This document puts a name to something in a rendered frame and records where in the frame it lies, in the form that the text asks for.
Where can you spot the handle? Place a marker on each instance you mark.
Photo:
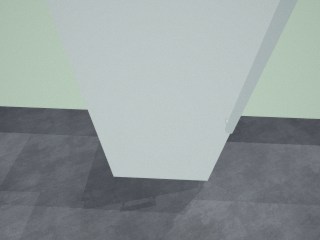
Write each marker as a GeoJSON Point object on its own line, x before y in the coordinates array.
{"type": "Point", "coordinates": [273, 33]}

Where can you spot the fridge door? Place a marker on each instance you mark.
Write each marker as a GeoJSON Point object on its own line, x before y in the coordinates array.
{"type": "Point", "coordinates": [159, 77]}

